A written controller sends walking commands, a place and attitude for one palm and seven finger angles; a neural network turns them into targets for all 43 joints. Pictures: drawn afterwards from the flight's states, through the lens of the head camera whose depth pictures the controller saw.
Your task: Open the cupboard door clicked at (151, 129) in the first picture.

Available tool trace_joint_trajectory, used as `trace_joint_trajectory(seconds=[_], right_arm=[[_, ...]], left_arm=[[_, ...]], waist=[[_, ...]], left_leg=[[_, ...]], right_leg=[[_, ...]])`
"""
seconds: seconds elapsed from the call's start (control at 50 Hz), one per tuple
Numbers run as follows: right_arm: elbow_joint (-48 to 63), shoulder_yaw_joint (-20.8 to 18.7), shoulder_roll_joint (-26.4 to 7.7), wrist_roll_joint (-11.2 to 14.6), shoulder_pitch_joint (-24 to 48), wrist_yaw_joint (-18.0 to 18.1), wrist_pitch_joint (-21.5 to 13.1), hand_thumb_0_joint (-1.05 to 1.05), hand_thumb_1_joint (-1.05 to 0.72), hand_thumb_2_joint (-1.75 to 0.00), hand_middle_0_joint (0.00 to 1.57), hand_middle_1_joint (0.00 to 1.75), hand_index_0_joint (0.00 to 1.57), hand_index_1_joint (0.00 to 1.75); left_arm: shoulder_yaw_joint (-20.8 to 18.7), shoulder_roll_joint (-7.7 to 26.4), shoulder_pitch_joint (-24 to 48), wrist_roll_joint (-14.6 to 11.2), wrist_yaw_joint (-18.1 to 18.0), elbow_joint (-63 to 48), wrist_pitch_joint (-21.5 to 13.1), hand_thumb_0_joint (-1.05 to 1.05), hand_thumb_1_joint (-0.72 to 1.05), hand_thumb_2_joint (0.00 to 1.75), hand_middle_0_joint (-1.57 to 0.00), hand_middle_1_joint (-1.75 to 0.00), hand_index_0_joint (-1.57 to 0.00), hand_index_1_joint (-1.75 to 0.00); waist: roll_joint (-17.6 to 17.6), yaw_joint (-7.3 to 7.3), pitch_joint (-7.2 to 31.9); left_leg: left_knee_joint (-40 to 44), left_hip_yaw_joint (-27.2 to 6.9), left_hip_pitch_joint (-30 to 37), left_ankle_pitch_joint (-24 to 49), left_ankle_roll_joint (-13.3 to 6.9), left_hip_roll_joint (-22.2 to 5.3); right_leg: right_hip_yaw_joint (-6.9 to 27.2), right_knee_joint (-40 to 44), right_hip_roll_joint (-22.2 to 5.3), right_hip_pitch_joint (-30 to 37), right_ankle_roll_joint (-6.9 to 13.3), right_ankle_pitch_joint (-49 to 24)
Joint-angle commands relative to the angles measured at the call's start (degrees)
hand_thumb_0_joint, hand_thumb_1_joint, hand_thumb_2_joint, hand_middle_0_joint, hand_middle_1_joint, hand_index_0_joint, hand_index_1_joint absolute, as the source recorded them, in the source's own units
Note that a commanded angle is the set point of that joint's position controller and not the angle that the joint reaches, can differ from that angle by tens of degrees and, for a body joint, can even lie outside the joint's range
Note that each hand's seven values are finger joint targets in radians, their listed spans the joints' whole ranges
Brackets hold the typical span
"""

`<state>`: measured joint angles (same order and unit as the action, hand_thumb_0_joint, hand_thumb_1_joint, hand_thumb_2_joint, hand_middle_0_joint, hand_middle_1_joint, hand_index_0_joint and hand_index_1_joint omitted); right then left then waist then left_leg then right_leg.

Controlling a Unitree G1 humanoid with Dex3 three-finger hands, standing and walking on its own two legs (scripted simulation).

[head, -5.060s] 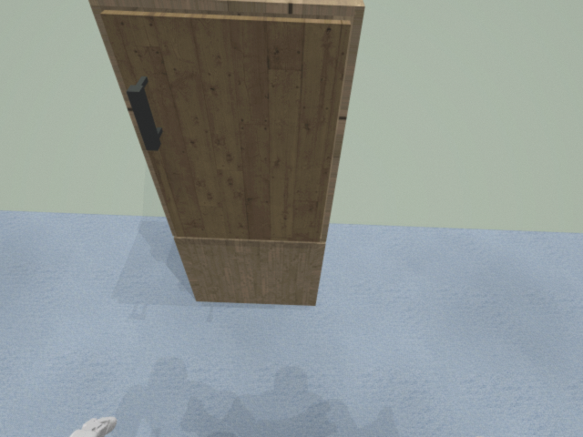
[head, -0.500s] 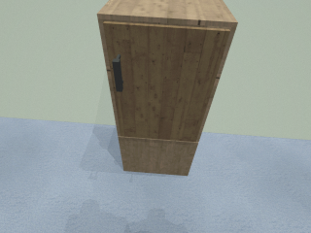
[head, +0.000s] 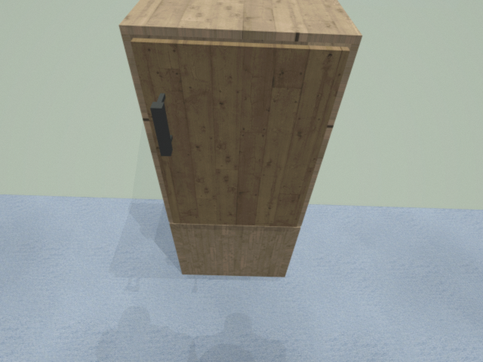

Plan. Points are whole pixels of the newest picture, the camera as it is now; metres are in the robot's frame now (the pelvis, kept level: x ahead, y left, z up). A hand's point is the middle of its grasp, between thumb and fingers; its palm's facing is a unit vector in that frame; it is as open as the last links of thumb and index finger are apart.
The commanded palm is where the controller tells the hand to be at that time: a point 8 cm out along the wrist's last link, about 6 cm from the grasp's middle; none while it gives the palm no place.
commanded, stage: come to a stop and stand still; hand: left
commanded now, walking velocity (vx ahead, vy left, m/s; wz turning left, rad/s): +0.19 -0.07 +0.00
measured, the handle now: (164, 125) +0.58 +0.20 +0.08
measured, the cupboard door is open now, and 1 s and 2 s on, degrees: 0 0 0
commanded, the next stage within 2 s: look again from close up in 1.58 s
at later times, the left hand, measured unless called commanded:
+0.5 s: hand out of the picture +0.13 +0.18 -0.20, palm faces +0.08 -0.98 -0.15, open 7.2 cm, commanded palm none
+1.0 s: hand out of the picture +0.02 +0.19 -0.17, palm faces +0.01 -0.99 -0.17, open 7.4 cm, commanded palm none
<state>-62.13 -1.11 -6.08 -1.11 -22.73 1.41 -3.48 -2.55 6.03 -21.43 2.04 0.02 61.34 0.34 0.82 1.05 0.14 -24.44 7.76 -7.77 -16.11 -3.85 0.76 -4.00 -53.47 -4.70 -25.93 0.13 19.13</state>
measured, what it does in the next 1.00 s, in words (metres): steps on the spot: right foot, then left foot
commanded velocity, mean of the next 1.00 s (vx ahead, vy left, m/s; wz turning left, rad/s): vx -0.03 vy -0.04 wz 0.00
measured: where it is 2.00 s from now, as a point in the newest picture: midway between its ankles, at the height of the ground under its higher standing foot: outside the picture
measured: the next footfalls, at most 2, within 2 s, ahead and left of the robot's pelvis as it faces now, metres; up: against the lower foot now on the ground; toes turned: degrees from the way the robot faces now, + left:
right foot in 0.18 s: +0.17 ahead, -0.16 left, +0.00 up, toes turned -7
left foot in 0.48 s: +0.05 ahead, +0.09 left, +0.00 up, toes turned +2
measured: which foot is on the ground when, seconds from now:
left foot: down 0.00-0.20, up 0.22-0.46, down 0.48-1.00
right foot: up 0.00-0.16, down 0.18-0.48, up 0.50-1.00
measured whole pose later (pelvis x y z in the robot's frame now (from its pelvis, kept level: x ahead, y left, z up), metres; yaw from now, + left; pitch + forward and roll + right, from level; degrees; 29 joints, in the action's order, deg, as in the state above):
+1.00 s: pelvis +0.01 +0.01 +0.01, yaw +0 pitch +0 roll -2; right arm -62.7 -2.3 -8.1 -1.4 -19.1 2.4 0.4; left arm -3.1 9.9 -16.0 1.7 -0.5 61.0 4.3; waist 0.8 2.5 -1.9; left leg -18.9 8.0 -12.8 -6.5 -4.0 -0.9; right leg -0.7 -42.2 -3.4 -16.4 -2.3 23.2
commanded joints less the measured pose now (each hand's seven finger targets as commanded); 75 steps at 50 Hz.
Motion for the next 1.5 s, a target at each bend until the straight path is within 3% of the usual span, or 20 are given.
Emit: trace_joint_trajectory(seconds=[0.0,0.06,0.12,0.16,0.18,0.22,0.36,0.42,0.44,0.46,0.48,0.52,0.58,0.72,0.84,1.04,1.1,1.14,1.36,1.48], right_arm=[[-0.1,-1.7,-7.5,-0.3,-4.7,0.9,-1.0,0.0,-0.9,-0.9,0.2,0.3,0.2,0.3],[-1.5,-1.8,-7.2,-0.5,-6.4,1.0,-0.4,0.0,-0.9,-0.9,0.2,0.3,0.2,0.3],[-1.8,-1.3,-6.2,0.0,-5.1,1.1,0.5,0.0,-0.9,-0.9,0.2,0.3,0.2,0.3],[-1.2,-0.8,-3.1,1.1,-7.0,0.6,0.9,0.0,-0.9,-0.9,0.2,0.3,0.2,0.3],[-0.8,-1.3,-3.8,1.4,-7.5,1.0,1.9,0.0,-0.9,-0.9,0.2,0.3,0.2,0.3],[-0.2,-1.6,-1.6,1.2,-4.4,1.3,3.6,0.0,-0.9,-0.9,0.2,0.3,0.2,0.3],[2.1,-2.8,-3.0,0.5,-2.2,-0.1,5.5,0.0,-0.9,-0.9,0.2,0.3,0.2,0.3],[2.6,-3.2,-3.7,0.3,-5.1,-0.3,4.9,0.0,-0.9,-0.9,0.2,0.3,0.2,0.3],[3.2,-3.4,-6.2,0.1,-5.3,-0.3,4.4,0.0,-0.9,-0.9,0.2,0.3,0.2,0.3],[5.2,-4.2,-11.1,-0.6,-2.6,-0.2,3.9,0.0,-0.9,-0.9,0.2,0.3,0.2,0.3],[7.6,-4.3,-12.7,-1.0,2.5,0.1,3.9,0.0,-0.9,-0.9,0.2,0.3,0.2,0.3],[8.9,-3.2,-10.1,-1.0,9.1,0.7,2.9,0.0,-0.9,-0.9,0.2,0.3,0.2,0.3],[8.0,-2.5,-9.8,-0.7,8.4,1.2,2.3,0.0,-0.9,-0.9,0.2,0.3,0.2,0.3],[4.2,-3.0,-10.7,-0.3,0.6,2.5,2.6,0.0,-0.9,-0.9,0.2,0.3,0.2,0.3],[2.5,-3.2,-11.5,-0.3,-0.2,2.3,2.8,0.0,-0.9,-0.9,0.2,0.3,0.2,0.3],[-0.5,-3.2,-9.9,-0.2,2.5,0.7,4.0,0.0,-0.9,-0.9,0.2,0.3,0.2,0.3],[-0.1,-1.4,-2.9,0.4,1.8,0.1,5.1,0.0,-0.9,-0.9,0.2,0.3,0.2,0.3],[-1.3,-1.5,-2.5,-0.3,0.5,-0.4,5.6,0.0,-0.9,-0.9,0.2,0.3,0.2,0.3],[-3.8,-0.1,-3.7,0.4,-0.2,1.0,3.0,0.0,-0.9,-0.9,0.2,0.3,0.2,0.3],[-3.2,-0.3,-3.8,0.6,1.4,1.1,3.2,0.0,-0.9,-0.9,0.2,0.3,0.2,0.3]], left_arm=[[0.2,0.4,3.9,-0.7,0.3,-5.2,-1.6,0.0,0.9,0.9,-0.2,-0.3,-0.2,-0.3],[0.0,1.0,7.3,-0.8,0.1,-6.0,-1.8,0.0,0.9,0.9,-0.2,-0.3,-0.2,-0.3],[-0.4,3.4,0.0,-0.9,-0.8,-3.6,-2.5,0.0,0.9,0.9,-0.2,-0.3,-0.2,-0.3],[-1.2,10.3,-5.3,-1.0,-2.1,-1.6,-3.5,0.0,0.9,0.9,-0.2,-0.3,-0.2,-0.3],[-1.3,12.6,-4.6,-1.3,-2.2,-2.1,-3.2,0.0,0.9,0.9,-0.2,-0.3,-0.2,-0.3],[-1.5,11.3,0.3,-0.9,-3.0,-3.4,-2.4,0.0,0.9,0.9,-0.2,-0.3,-0.2,-0.3],[-3.1,12.9,10.2,-0.2,-3.4,-8.2,0.2,0.0,0.9,0.9,-0.2,-0.3,-0.2,-0.3],[-3.1,12.3,12.8,-0.3,-3.0,-9.4,1.2,0.0,0.9,0.9,-0.2,-0.3,-0.2,-0.3],[-2.6,9.7,12.4,-0.8,-2.6,-10.1,1.9,0.0,0.9,0.9,-0.2,-0.3,-0.2,-0.3],[-1.9,5.7,11.9,-1.4,-2.3,-11.1,2.6,0.0,0.9,0.9,-0.2,-0.3,-0.2,-0.3],[-1.8,5.9,12.9,-1.2,-2.4,-11.5,2.8,0.0,0.9,0.9,-0.2,-0.3,-0.2,-0.3],[-2.0,7.2,10.0,-0.3,-1.9,-9.1,2.7,0.0,0.9,0.9,-0.2,-0.3,-0.2,-0.3],[-1.2,6.1,6.0,-0.5,-1.1,-5.7,2.0,0.0,0.9,0.9,-0.2,-0.3,-0.2,-0.3],[-1.3,7.7,5.7,-0.4,-0.8,-4.9,2.8,0.0,0.9,0.9,-0.2,-0.3,-0.2,-0.3],[-1.1,6.8,4.4,-0.3,-0.4,-3.9,3.3,0.0,0.9,0.9,-0.2,-0.3,-0.2,-0.3],[-0.1,4.4,-2.2,-1.0,-1.5,0.0,1.8,0.0,0.9,0.9,-0.2,-0.3,-0.2,-0.3],[-0.2,9.7,-0.1,-0.8,-2.6,-0.2,0.6,0.0,0.9,0.9,-0.2,-0.3,-0.2,-0.3],[-0.2,10.4,5.7,-1.2,-2.8,-2.2,0.0,0.0,0.9,0.9,-0.2,-0.3,-0.2,-0.3],[1.0,5.5,0.3,-1.9,-2.1,1.2,-1.3,0.0,0.9,0.9,-0.2,-0.3,-0.2,-0.3],[1.2,4.9,-0.9,-1.6,-2.2,1.9,-1.5,0.0,0.9,0.9,-0.2,-0.3,-0.2,-0.3]], waist=[[-5.0,0.38,-6.3],[-7.2,1.19,-6.9],[-3.0,-2.81,-2.3],[9.0,-3.28,5.8],[8.2,-2.33,6.8],[8.7,-1.85,1.1],[7.4,-0.21,1.9],[6.2,1.96,2.2],[-2.0,2.06,0.8],[-19.4,1.88,-2.5],[-19.2,1.31,-5.3],[-9.9,-1.93,-5.3],[-3.7,-1.29,-2.5],[-6.1,1.87,-1.2],[-6.8,1.95,0.6],[-7.1,-1.98,-3.0],[10.5,-0.65,-7.6],[11.8,0.69,-8.3],[-4.8,-1.09,-4.5],[0.2,-0.85,-4.2]], left_leg=[[13.8,-12.1,0.5,10.9,-7.0,-15.9],[10.2,-10.3,1.0,19.7,-6.3,-15.9],[-1.4,-6.5,-3.0,25.5,-1.4,-11.5],[-13.4,-2.1,-13.5,-1.3,4.0,-4.1],[-19.3,-3.2,-10.9,-16.2,4.7,-3.4],[-26.1,-4.5,-13.1,-18.8,4.9,-3.9],[-24.8,-3.7,-9.7,-9.1,6.4,-3.0],[-8.6,-2.4,-0.7,0.9,6.0,-2.8],[-0.7,-7.7,0.1,0.9,4.8,-6.0],[10.9,-23.7,-7.4,-0.9,0.3,-18.1],[15.5,-27.9,-17.1,-3.9,-4.4,-22.0],[15.6,-22.7,-17.6,-6.5,-3.9,-18.2],[13.0,-17.3,-5.0,-0.1,-2.8,-15.9],[12.4,-18.3,7.3,14.3,-2.8,-19.5],[14.0,-16.9,6.8,7.4,-2.4,-18.7],[12.8,-11.9,-11.7,-10.1,0.8,-12.4],[-1.6,-3.7,-13.9,-7.7,5.0,-3.8],[-9.4,-4.5,-7.7,-3.1,4.6,-4.3],[3.2,-8.1,-5.1,10.8,4.2,-7.3],[3.1,-7.4,-2.8,9.0,4.2,-7.0]], right_leg=[[-0.8,9.8,-1.3,-3.8,-0.8,-4.0],[-2.6,16.2,0.3,-0.2,-0.2,-4.7],[-2.4,28.1,1.6,16.9,-0.1,-16.6],[12.9,27.4,-14.7,32.9,5.7,-49.1],[13.7,29.2,-19.4,29.1,10.6,-58.3],[12.3,28.5,-18.8,21.4,12.5,-62.2],[7.1,31.3,-15.2,9.6,10.2,-33.7],[5.8,27.2,-11.9,3.1,6.1,-14.8],[3.1,21.1,-6.9,-0.7,3.0,-4.1],[-1.4,10.6,1.2,-4.7,-1.5,10.3],[3.7,1.8,2.3,-0.7,-1.3,11.2],[7.3,-4.0,1.1,1.2,-0.9,3.9],[6.5,-2.0,1.5,-2.0,-2.6,-0.8],[7.1,1.7,1.6,-3.8,-3.4,2.0],[5.8,4.2,1.3,-1.2,-3.2,2.5],[-1.0,30.3,3.0,20.3,-0.8,-4.1],[15.9,45.9,-10.5,10.4,4.4,18.0],[16.9,49.1,-10.8,0.7,5.9,20.5],[6.4,33.9,-1.3,15.0,1.7,-12.6],[6.4,35.2,-1.6,14.8,1.3,-13.2]])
